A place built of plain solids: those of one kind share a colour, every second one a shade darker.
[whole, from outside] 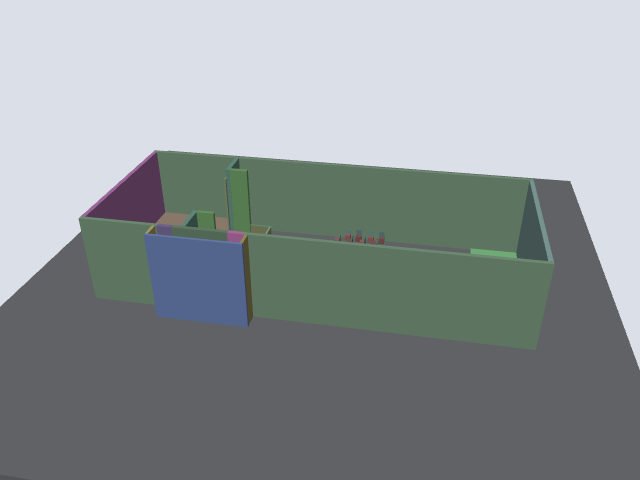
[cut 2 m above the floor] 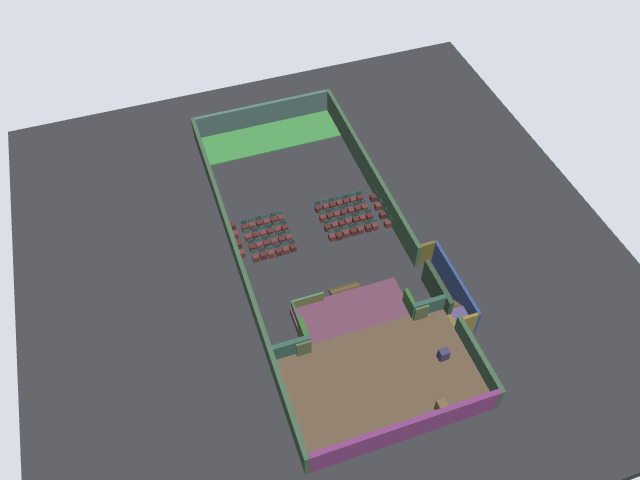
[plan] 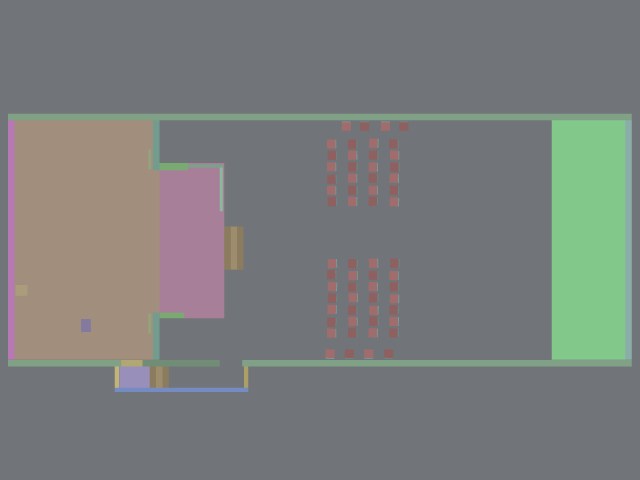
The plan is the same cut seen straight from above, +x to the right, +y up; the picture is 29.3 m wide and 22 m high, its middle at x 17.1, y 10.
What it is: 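A parish, school or music hall with a timber stage behind a plastered proscenium wall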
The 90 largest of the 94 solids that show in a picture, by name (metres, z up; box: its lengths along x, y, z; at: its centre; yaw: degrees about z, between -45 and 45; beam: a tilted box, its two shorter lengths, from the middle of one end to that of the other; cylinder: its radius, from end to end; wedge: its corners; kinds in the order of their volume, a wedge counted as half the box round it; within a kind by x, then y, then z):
{
 "wall_side_1": {"box": [5.19, 0.3, 6.12], "at": [5.39, 4.36, 3.01]},
 "wall_side_2": {"box": [3.54, 0.3, 6.12], "at": [10.74, 4.36, 3.01]},
 "wall_side_3": {"box": [28.6, 0.3, 6.12], "at": [17.09, 15.63, 3.01]},
 "wall_side_4": {"box": [17.86, 0.3, 6.12], "at": [22.46, 4.36, 3.01]},
 "boards_main_1": {"box": [6.65, 10.98, 0.83], "at": [6.42, 10.0, 0.37]},
 "wall_back_1": {"box": [0.3, 10.98, 6.12], "at": [2.95, 10.0, 3.01]},
 "wall_rear_1": {"box": [0.3, 10.98, 6.12], "at": [31.24, 10.0, 3.01]},
 "boards_fore_1": {"box": [2.96, 7.11, 0.83], "at": [11.23, 9.97, 0.37]},
 "wall_pros_1": {"box": [0.3, 2.16, 6.12], "at": [9.6, 5.59, 3.01]},
 "wall_pros_2": {"box": [0.3, 2.28, 6.12], "at": [9.6, 14.34, 3.01]},
 "wall_pass_out_1": {"box": [6.12, 0.2, 6.12], "at": [10.75, 3.13, 3.01]},
 "floor_rear_1": {"box": [3.37, 10.98, 0.15], "at": [29.41, 10.0, 0.03]},
 "chair_seat_1": {"box": [0.42, 0.42, 0.45], "at": [17.56, 4.78, 0.23], "yaw": -2.6},
 "chair_seat_2": {"box": [0.42, 0.42, 0.45], "at": [17.62, 8.41, 0.23], "yaw": 0.8},
 "chair_seat_3": {"box": [0.42, 0.42, 0.45], "at": [17.63, 5.73, 0.23], "yaw": -1.4},
 "chair_seat_4": {"box": [0.42, 0.42, 0.45], "at": [17.63, 6.23, 0.23], "yaw": -2.9},
 "chair_seat_5": {"box": [0.42, 0.42, 0.45], "at": [17.63, 12.28, 0.23], "yaw": -0.8},
 "chair_seat_6": {"box": [0.42, 0.42, 0.45], "at": [17.63, 13.36, 0.23], "yaw": -0.2},
 "chair_seat_7": {"box": [0.42, 0.42, 0.45], "at": [17.63, 14.4, 0.23], "yaw": 0.2},
 "chair_seat_8": {"box": [0.42, 0.42, 0.45], "at": [17.64, 12.79, 0.23], "yaw": 2.5},
 "chair_seat_9": {"box": [0.42, 0.42, 0.45], "at": [17.65, 6.82, 0.23], "yaw": -1.7},
 "chair_seat_10": {"box": [0.42, 0.42, 0.45], "at": [17.66, 8.91, 0.23], "yaw": 2.8},
 "chair_seat_11": {"box": [0.42, 0.42, 0.45], "at": [17.66, 13.88, 0.23], "yaw": -0.3},
 "chair_seat_12": {"box": [0.42, 0.42, 0.45], "at": [17.67, 7.33, 0.23], "yaw": -2.3},
 "chair_seat_13": {"box": [0.42, 0.42, 0.45], "at": [17.67, 7.87, 0.23], "yaw": -3.7},
 "chair_seat_14": {"box": [0.42, 0.42, 0.45], "at": [17.67, 11.76, 0.23], "yaw": 0.4},
 "chair_seat_15": {"box": [0.42, 0.42, 0.45], "at": [18.31, 15.21, 0.23], "yaw": -0.7},
 "chair_seat_16": {"box": [0.42, 0.42, 0.45], "at": [18.45, 4.78, 0.23], "yaw": -2.3},
 "chair_seat_17": {"box": [0.42, 0.42, 0.45], "at": [18.59, 5.74, 0.23]},
 "chair_seat_18": {"box": [0.42, 0.42, 0.45], "at": [18.59, 6.79, 0.23], "yaw": -1.3},
 "chair_seat_19": {"box": [0.42, 0.42, 0.45], "at": [18.59, 7.84, 0.23], "yaw": -0.1},
 "chair_seat_20": {"box": [0.42, 0.42, 0.45], "at": [18.59, 11.76, 0.23], "yaw": -1.0},
 "chair_seat_21": {"box": [0.42, 0.42, 0.45], "at": [18.59, 12.83, 0.23], "yaw": -0.8},
 "chair_seat_22": {"box": [0.42, 0.42, 0.45], "at": [18.59, 13.89, 0.23], "yaw": 1.1},
 "chair_seat_23": {"box": [0.42, 0.42, 0.45], "at": [18.59, 14.39, 0.23], "yaw": -0.4},
 "chair_seat_24": {"box": [0.42, 0.42, 0.45], "at": [18.6, 8.91, 0.23], "yaw": -3.1},
 "chair_seat_25": {"box": [0.42, 0.42, 0.45], "at": [18.6, 12.28, 0.23], "yaw": -0.1},
 "chair_seat_26": {"box": [0.42, 0.42, 0.45], "at": [18.6, 13.35, 0.23], "yaw": -0.5},
 "chair_seat_27": {"box": [0.42, 0.42, 0.45], "at": [18.61, 6.27, 0.23], "yaw": 1.5},
 "chair_seat_28": {"box": [0.42, 0.42, 0.45], "at": [18.61, 8.37, 0.23], "yaw": 0.3},
 "chair_seat_29": {"box": [0.42, 0.42, 0.45], "at": [18.62, 7.35, 0.23], "yaw": 0.6},
 "chair_seat_30": {"box": [0.42, 0.42, 0.45], "at": [19.14, 15.21, 0.23], "yaw": -1.3},
 "chair_seat_31": {"box": [0.42, 0.42, 0.45], "at": [19.34, 4.78, 0.23], "yaw": -1.2},
 "chair_seat_32": {"box": [0.42, 0.42, 0.45], "at": [19.53, 7.87, 0.23], "yaw": -1.6},
 "chair_seat_33": {"box": [0.42, 0.42, 0.45], "at": [19.53, 11.77, 0.23], "yaw": 1.8},
 "chair_seat_34": {"box": [0.42, 0.42, 0.45], "at": [19.54, 5.74, 0.23], "yaw": -1.5},
 "chair_seat_35": {"box": [0.42, 0.42, 0.45], "at": [19.54, 12.28, 0.23]},
 "chair_seat_36": {"box": [0.42, 0.42, 0.45], "at": [19.54, 12.84, 0.23], "yaw": -0.1},
 "chair_seat_37": {"box": [0.42, 0.42, 0.45], "at": [19.54, 13.34, 0.23], "yaw": -1.6},
 "chair_seat_38": {"box": [0.42, 0.42, 0.45], "at": [19.55, 8.39, 0.23], "yaw": -0.1},
 "chair_seat_39": {"box": [0.42, 0.42, 0.45], "at": [19.55, 8.93, 0.23], "yaw": 2.0},
 "chair_seat_40": {"box": [0.42, 0.42, 0.45], "at": [19.55, 13.89, 0.23], "yaw": -3.3},
 "chair_seat_41": {"box": [0.42, 0.42, 0.45], "at": [19.56, 6.27, 0.23], "yaw": 0.7},
 "chair_seat_42": {"box": [0.42, 0.42, 0.45], "at": [19.56, 7.35, 0.23]},
 "chair_seat_43": {"box": [0.42, 0.42, 0.45], "at": [19.56, 14.44, 0.23], "yaw": -2.2},
 "chair_seat_44": {"box": [0.42, 0.42, 0.45], "at": [19.57, 6.78, 0.23], "yaw": -1.6},
 "chair_seat_45": {"box": [0.42, 0.42, 0.45], "at": [20.25, 4.78, 0.23], "yaw": -2.8},
 "chair_seat_46": {"box": [0.42, 0.42, 0.45], "at": [20.48, 14.41, 0.23], "yaw": 0.1},
 "chair_seat_47": {"box": [0.42, 0.42, 0.45], "at": [20.49, 5.74, 0.23], "yaw": 0.6},
 "chair_seat_48": {"box": [0.42, 0.42, 0.45], "at": [20.49, 6.8, 0.23], "yaw": -2.2},
 "chair_seat_49": {"box": [0.42, 0.42, 0.45], "at": [20.49, 8.38, 0.23], "yaw": -0.5},
 "chair_seat_50": {"box": [0.42, 0.42, 0.45], "at": [20.5, 6.27, 0.23], "yaw": -1.0},
 "chair_seat_51": {"box": [0.42, 0.42, 0.45], "at": [20.5, 7.86, 0.23], "yaw": 0.9},
 "chair_seat_52": {"box": [0.42, 0.42, 0.45], "at": [20.5, 12.28, 0.23], "yaw": -1.6},
 "chair_seat_53": {"box": [0.42, 0.42, 0.45], "at": [20.5, 12.83, 0.23], "yaw": -0.4},
 "chair_seat_54": {"box": [0.42, 0.42, 0.45], "at": [20.51, 7.31, 0.23], "yaw": -0.7},
 "chair_seat_55": {"box": [0.42, 0.42, 0.45], "at": [20.51, 11.75, 0.23], "yaw": -2.3},
 "chair_seat_56": {"box": [0.42, 0.42, 0.45], "at": [20.52, 13.89, 0.23], "yaw": -1.5},
 "chair_seat_57": {"box": [0.42, 0.42, 0.45], "at": [20.53, 8.93, 0.23], "yaw": -2.2},
 "chair_seat_58": {"box": [0.42, 0.42, 0.45], "at": [20.53, 13.34, 0.23], "yaw": 0.3},
 "wall_pier_1": {"box": [1.13, 0.25, 6.12], "at": [10.31, 6.54, 3.01]},
 "wall_pier_2": {"box": [1.29, 0.32, 6.12], "at": [10.39, 13.36, 3.01]},
 "wall_pass_end_1": {"box": [0.2, 0.98, 6.12], "at": [7.79, 3.72, 3.01]},
 "wall_pass_end_2": {"box": [0.2, 0.98, 6.12], "at": [13.71, 3.72, 3.01]},
 "step_1": {"box": [0.58, 0.98, 0.64], "at": [9.3, 3.72, 0.27]},
 "step_2": {"box": [0.58, 0.98, 0.44], "at": [9.59, 3.72, 0.17]},
 "step_3": {"box": [0.58, 0.98, 0.25], "at": [9.88, 3.72, 0.07]},
 "step_4": {"box": [0.59, 1.98, 0.64], "at": [12.71, 9.63, 0.27]},
 "step_5": {"box": [0.59, 1.98, 0.44], "at": [13.01, 9.63, 0.17]},
 "step_6": {"box": [0.59, 1.98, 0.25], "at": [13.3, 9.63, 0.07]},
 "wall_side_over_hall_1": {"box": [1.02, 0.3, 3.97], "at": [13.02, 4.36, 4.09]},
 "drape_1": {"box": [0.14, 0.91, 4.53], "at": [9.29, 6.17, 3.0]},
 "drape_2": {"box": [0.14, 0.91, 4.53], "at": [9.29, 13.7, 3.0]},
 "boards_pass_1": {"box": [1.4, 0.98, 0.83], "at": [8.59, 3.72, 0.37]},
 "wall_side_over_wing_1": {"box": [0.98, 0.3, 3.19], "at": [8.48, 4.36, 4.48]},
 "guard_dwarf_1": {"box": [1.59, 0.11, 0.78], "at": [11.84, 13.39, 1.12]},
 "guard_dwarf_2": {"box": [0.11, 2.13, 0.78], "at": [12.57, 12.38, 1.12]},
 "stack_chairs_1": {"box": [0.55, 0.5, 0.93], "at": [3.42, 7.69, 1.25]},
 "boards_sill_1": {"box": [0.98, 0.3, 0.83], "at": [8.48, 4.36, 0.37]},
 "crate_1": {"box": [0.45, 0.6, 0.76], "at": [6.37, 6.08, 1.17], "yaw": 1.1}
}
